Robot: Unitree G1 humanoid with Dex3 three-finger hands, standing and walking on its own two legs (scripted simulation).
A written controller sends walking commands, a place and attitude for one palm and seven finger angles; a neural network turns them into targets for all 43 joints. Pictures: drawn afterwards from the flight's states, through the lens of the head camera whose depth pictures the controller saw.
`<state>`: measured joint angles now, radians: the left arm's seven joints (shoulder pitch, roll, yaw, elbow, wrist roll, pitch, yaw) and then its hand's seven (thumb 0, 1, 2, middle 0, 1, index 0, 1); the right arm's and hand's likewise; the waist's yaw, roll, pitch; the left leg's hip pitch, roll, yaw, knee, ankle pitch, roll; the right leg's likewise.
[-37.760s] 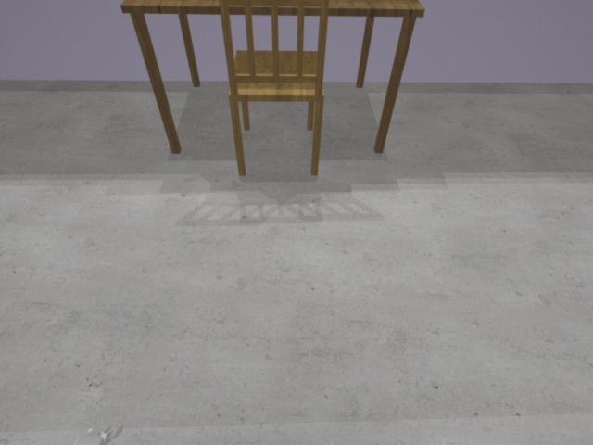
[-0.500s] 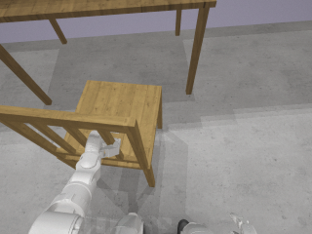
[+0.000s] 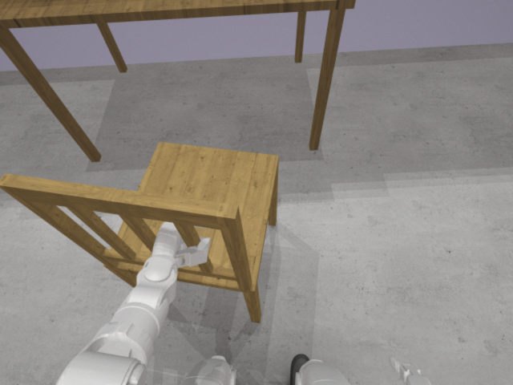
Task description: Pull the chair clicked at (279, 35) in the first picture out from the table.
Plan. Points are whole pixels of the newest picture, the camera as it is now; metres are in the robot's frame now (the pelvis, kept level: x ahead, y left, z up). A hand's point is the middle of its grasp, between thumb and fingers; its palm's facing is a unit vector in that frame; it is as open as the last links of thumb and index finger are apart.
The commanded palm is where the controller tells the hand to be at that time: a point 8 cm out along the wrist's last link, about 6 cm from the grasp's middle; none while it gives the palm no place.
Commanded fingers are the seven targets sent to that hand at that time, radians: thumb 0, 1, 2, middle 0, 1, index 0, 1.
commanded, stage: stop walking, hand still on the chair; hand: left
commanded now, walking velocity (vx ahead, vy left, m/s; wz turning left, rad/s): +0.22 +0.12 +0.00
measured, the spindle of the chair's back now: (150, 240) +0.37 +0.23 -0.10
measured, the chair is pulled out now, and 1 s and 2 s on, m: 0.59 0.67 0.68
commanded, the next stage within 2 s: open the thumb and straighten the fingers in 0.94 s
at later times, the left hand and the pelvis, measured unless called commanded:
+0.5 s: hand (195, 299) +0.25 +0.12 -0.07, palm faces -0.09 -0.98 -0.17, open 5.6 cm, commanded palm +0.24 +0.17 -0.04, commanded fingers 0.00 0.90 0.90 -0.50 -1.45 -0.50 -1.45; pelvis -0.01 +0.02 +0.00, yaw +0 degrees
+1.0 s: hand (195, 299) +0.25 +0.12 -0.07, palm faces -0.06 -0.98 -0.16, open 5.7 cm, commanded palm +0.24 +0.17 -0.04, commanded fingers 0.00 0.90 0.90 -0.50 -1.45 -0.50 -1.45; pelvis +0.02 +0.01 +0.00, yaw +2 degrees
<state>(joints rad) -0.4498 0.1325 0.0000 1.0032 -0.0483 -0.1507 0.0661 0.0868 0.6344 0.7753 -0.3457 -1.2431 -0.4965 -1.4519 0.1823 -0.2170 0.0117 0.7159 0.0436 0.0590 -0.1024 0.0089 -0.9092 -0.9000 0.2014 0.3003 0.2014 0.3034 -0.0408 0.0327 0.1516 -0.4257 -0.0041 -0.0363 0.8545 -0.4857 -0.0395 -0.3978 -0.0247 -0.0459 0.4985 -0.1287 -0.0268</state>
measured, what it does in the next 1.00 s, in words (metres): steps on the spot: left foot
